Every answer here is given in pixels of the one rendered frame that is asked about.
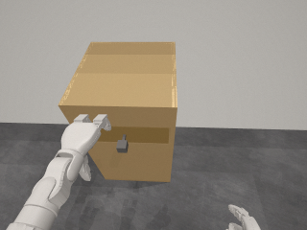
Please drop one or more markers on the cabinet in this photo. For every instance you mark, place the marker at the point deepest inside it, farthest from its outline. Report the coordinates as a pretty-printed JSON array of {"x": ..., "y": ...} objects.
[{"x": 134, "y": 83}]

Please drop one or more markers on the drawer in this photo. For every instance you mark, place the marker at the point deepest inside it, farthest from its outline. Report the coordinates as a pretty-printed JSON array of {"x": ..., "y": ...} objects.
[{"x": 136, "y": 134}]

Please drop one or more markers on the left robot forearm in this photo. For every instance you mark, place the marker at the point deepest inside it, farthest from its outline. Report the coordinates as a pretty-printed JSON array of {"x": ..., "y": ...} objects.
[{"x": 50, "y": 192}]

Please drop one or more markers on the right robot hand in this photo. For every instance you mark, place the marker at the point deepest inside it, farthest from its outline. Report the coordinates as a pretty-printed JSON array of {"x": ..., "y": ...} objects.
[{"x": 248, "y": 223}]

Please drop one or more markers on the left robot hand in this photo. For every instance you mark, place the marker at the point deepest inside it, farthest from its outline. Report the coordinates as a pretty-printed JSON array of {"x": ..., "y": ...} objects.
[{"x": 82, "y": 135}]

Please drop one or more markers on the handle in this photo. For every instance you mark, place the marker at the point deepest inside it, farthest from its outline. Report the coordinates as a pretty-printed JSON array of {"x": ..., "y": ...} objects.
[{"x": 122, "y": 145}]

